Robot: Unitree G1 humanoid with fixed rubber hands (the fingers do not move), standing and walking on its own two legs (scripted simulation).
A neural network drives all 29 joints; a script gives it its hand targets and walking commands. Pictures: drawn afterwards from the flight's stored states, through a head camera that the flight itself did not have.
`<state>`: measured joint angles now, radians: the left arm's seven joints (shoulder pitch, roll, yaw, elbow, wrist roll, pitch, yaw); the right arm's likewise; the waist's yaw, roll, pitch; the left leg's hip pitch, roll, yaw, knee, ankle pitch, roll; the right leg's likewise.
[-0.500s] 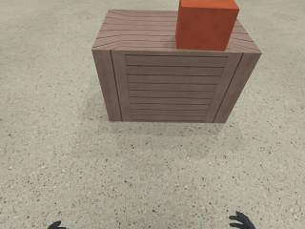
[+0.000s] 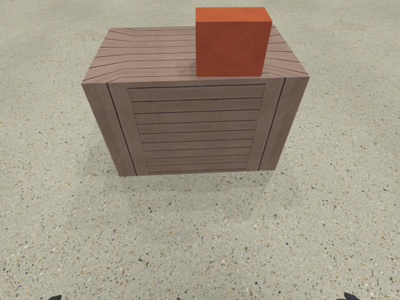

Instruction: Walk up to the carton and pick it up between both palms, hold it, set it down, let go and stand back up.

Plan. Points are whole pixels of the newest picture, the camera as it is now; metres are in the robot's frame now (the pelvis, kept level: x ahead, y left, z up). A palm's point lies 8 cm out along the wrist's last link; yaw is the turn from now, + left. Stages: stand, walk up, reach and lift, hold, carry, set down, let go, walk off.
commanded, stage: walk up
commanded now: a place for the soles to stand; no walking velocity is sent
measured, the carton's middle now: (229, 42) +1.08 -0.11 +0.03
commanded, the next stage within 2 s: none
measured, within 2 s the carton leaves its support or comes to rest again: neither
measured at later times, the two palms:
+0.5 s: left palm (53, 279) +0.18 +0.33 -0.11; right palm (334, 253) +0.24 -0.30 -0.08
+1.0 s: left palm (110, 189) +0.41 +0.26 -0.09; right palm (345, 210) +0.35 -0.38 -0.10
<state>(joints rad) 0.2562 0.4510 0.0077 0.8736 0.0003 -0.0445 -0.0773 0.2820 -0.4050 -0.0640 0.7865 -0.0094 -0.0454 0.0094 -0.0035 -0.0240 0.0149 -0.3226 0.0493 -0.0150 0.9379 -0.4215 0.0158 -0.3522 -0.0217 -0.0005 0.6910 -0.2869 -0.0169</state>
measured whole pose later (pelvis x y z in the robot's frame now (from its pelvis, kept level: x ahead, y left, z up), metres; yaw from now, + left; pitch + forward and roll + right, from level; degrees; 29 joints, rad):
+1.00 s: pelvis +0.30 -0.06 +0.00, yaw -2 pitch -1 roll +3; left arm 0.22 0.46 0.01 0.82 0.00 -0.05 -0.07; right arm 0.33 -0.40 -0.06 0.79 -0.01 -0.08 0.02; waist 0.00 -0.04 0.07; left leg -0.21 0.03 -0.02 0.76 -0.43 -0.01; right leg -0.45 -0.03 -0.01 0.67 -0.18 -0.04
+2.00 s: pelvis +0.52 -0.07 +0.01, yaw -3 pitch -2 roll +0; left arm 0.23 0.48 0.01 0.80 0.00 0.02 -0.07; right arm 0.38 -0.40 -0.06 0.78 -0.01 -0.11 -0.02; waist -0.01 -0.11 0.07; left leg -0.20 0.00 -0.02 0.57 -0.33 0.00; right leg -0.48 -0.04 -0.02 0.94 -0.30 -0.05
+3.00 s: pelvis +0.57 -0.11 +0.00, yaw +0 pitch -4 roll -3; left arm 0.24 0.41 0.01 0.80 0.00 0.02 -0.03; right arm 0.39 -0.40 -0.06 0.78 -0.01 -0.06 -0.02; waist -0.01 -0.02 0.07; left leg -0.34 0.00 -0.04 0.70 -0.30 0.03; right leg -0.35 0.02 -0.11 0.79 -0.40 -0.09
